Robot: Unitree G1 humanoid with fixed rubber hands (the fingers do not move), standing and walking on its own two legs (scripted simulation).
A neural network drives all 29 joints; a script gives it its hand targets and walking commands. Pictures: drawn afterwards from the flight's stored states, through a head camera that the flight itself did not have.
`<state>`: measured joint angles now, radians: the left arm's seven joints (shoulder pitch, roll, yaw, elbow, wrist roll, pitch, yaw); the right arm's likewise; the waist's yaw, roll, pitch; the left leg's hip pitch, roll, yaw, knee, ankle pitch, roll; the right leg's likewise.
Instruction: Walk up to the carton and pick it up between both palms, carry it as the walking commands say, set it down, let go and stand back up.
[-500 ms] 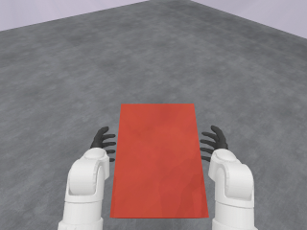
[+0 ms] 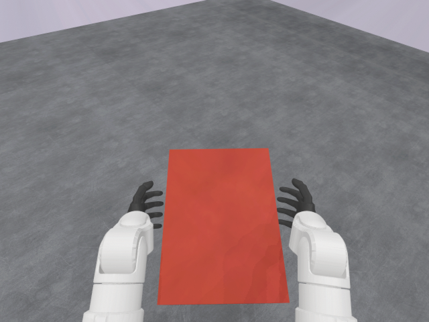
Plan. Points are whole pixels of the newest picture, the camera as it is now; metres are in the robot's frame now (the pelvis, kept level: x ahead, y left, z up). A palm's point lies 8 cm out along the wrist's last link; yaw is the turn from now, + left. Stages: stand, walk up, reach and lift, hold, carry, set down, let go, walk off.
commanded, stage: carry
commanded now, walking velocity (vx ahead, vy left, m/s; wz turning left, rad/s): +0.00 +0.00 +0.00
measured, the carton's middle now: (220, 225) +0.32 -0.01 -0.02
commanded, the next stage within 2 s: none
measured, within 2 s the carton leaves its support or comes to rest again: neither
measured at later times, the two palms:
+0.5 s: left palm (135, 231) +0.26 +0.14 +0.05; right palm (301, 228) +0.27 -0.15 +0.06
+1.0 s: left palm (134, 235) +0.25 +0.14 +0.06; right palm (304, 231) +0.26 -0.15 +0.07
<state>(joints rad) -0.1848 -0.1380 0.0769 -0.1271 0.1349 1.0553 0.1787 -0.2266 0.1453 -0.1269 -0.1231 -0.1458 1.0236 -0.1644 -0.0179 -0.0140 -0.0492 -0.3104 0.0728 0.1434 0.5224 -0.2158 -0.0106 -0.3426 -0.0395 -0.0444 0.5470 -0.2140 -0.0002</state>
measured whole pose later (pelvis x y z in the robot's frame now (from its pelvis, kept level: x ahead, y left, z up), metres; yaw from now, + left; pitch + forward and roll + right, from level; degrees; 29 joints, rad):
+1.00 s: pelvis -0.01 +0.00 +0.00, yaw +0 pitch +0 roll +0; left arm -0.07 -0.13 0.04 -0.21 0.07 0.99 0.22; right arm -0.13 0.13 -0.08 -0.18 -0.08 0.96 -0.20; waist -0.01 -0.01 -0.06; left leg -0.34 0.08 0.13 0.55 -0.21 -0.01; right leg -0.36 -0.04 -0.06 0.56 -0.21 0.00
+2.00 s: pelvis -0.04 -0.07 +0.00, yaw +1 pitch +4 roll -3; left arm -0.15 -0.13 0.02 -0.49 0.09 1.29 0.25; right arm -0.20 0.14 -0.05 -0.47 -0.10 1.25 -0.22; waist 0.02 0.02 0.00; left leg -0.35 0.18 0.14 0.56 -0.27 -0.05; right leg -0.50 -0.04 -0.08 0.82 -0.40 0.06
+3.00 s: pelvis -0.12 -0.31 +0.00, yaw +3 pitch +3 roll +1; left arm -0.13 -0.13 0.02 -0.48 0.11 1.30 0.24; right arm -0.19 0.14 -0.04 -0.45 -0.10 1.27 -0.22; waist -0.02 -0.03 -0.03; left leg -0.27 0.09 0.19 0.53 -0.30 -0.01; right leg -0.50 0.00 -0.15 0.74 -0.34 -0.01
